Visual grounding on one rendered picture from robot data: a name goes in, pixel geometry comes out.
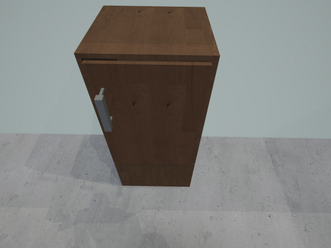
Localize handle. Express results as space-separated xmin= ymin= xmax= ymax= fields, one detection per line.
xmin=94 ymin=88 xmax=113 ymax=132

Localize cupboard door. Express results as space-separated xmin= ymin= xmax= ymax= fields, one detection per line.
xmin=82 ymin=60 xmax=212 ymax=165

